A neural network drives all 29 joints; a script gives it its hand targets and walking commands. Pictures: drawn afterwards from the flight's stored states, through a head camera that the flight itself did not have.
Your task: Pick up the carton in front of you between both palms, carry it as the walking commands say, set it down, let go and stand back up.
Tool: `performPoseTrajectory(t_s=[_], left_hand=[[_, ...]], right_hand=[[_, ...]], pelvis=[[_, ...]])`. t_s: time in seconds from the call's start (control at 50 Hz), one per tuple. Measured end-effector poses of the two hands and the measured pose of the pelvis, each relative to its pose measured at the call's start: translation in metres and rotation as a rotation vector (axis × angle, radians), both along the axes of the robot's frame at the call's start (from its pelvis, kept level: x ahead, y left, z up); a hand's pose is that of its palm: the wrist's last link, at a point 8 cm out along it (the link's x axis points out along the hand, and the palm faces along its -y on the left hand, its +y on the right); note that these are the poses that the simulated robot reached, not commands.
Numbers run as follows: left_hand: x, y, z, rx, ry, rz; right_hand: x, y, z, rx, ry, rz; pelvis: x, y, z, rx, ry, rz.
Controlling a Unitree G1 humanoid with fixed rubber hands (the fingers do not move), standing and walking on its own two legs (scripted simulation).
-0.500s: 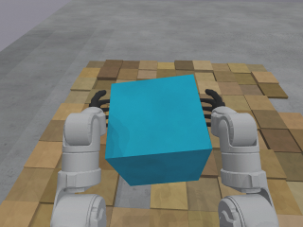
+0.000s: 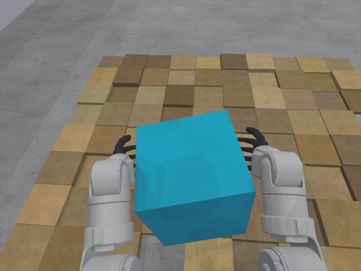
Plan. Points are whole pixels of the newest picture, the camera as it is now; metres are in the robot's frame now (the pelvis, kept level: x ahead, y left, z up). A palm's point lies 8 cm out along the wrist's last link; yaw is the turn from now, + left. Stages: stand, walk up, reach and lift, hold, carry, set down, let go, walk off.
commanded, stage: carry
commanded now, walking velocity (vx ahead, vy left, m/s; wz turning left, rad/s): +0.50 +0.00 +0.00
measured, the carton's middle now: (193, 182) +0.34 +0.00 -0.02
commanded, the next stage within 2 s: none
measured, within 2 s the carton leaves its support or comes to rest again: neither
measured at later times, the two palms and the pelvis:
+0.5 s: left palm (121, 65) +0.62 +0.18 +0.12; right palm (231, 61) +0.60 -0.11 +0.13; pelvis +0.33 +0.04 -0.02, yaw +0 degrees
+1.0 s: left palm (143, 1) +1.03 +0.16 +0.11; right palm (219, 1) +1.03 -0.14 +0.10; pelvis +0.66 +0.00 -0.01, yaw +0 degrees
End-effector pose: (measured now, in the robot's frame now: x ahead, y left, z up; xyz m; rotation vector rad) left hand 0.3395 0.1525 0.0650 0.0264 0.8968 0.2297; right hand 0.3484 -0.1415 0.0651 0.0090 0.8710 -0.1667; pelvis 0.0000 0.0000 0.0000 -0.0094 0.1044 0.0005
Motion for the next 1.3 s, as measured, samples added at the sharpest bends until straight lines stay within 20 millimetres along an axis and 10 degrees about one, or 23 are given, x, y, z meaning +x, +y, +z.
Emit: performPoseTrajectory(t_s=[0.14, 0.46, 0.78, 1.06, 1.18, 1.3], left_hand=[[0.041, 0.017, -0.001, -0.040, -0.079, 0.086], [0.253, 0.028, 0.050, -0.085, -0.293, -0.038], [0.471, 0.033, 0.012, 0.024, -0.140, 0.115], [0.746, 0.003, 0.053, 0.054, -0.169, -0.060], [0.863, 0.017, 0.042, 0.031, -0.172, -0.096], [0.942, 0.012, 0.020, -0.014, -0.063, -0.115]], right_hand=[[0.052, 0.017, -0.002, 0.037, -0.083, -0.002], [0.228, 0.028, 0.058, -0.017, -0.292, -0.093], [0.501, 0.037, 0.005, 0.008, -0.132, 0.124], [0.735, 0.004, 0.044, -0.056, -0.158, 0.046], [0.843, 0.018, 0.042, -0.090, -0.155, 0.025], [0.903, 0.015, 0.019, -0.081, -0.043, -0.037]], pelvis=[[0.083, 0.005, 0.012, 0.013, 0.012, 0.003], [0.308, 0.045, -0.020, -0.003, -0.038, -0.009], [0.528, 0.003, -0.033, 0.003, -0.095, 0.022], [0.711, 0.011, -0.015, 0.009, -0.021, -0.008], [0.813, 0.030, -0.036, 0.021, -0.026, -0.028], [0.881, 0.038, -0.016, 0.013, 0.003, -0.036]])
